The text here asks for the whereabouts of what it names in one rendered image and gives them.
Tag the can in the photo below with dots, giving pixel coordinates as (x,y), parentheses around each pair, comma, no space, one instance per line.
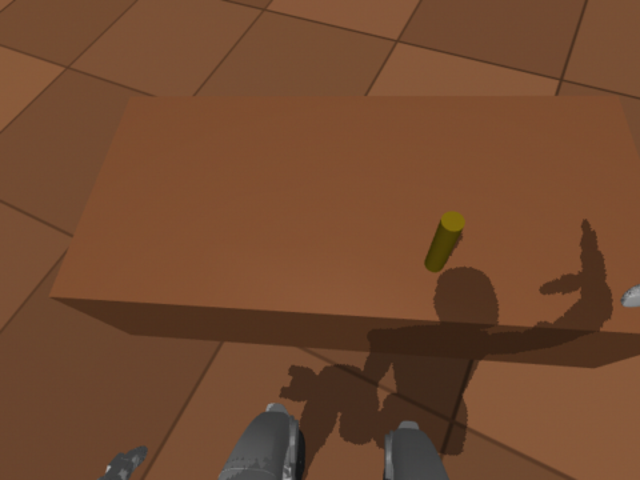
(447,233)

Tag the right robot hand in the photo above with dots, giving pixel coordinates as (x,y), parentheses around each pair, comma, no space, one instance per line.
(631,298)

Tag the left robot hand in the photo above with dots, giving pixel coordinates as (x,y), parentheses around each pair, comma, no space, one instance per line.
(121,467)

